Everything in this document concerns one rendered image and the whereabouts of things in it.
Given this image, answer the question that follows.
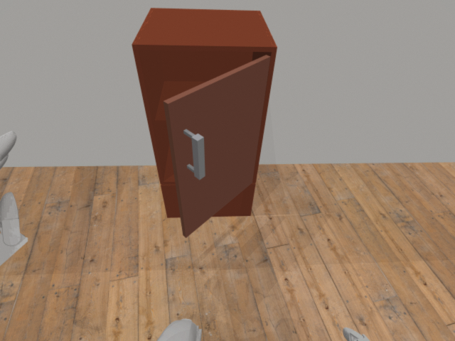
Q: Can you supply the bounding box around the handle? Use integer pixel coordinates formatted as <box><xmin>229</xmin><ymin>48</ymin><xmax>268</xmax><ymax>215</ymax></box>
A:
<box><xmin>183</xmin><ymin>129</ymin><xmax>205</xmax><ymax>180</ymax></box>

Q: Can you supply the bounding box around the cupboard door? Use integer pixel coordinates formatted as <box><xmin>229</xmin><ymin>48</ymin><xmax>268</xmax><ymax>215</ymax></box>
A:
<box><xmin>164</xmin><ymin>55</ymin><xmax>271</xmax><ymax>238</ymax></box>

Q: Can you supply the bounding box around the left robot thigh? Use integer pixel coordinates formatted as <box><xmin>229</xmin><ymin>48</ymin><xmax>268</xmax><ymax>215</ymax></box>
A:
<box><xmin>157</xmin><ymin>320</ymin><xmax>202</xmax><ymax>341</ymax></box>

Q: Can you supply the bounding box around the left robot hand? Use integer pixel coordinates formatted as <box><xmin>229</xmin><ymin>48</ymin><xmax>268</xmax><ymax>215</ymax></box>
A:
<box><xmin>0</xmin><ymin>131</ymin><xmax>28</xmax><ymax>265</ymax></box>

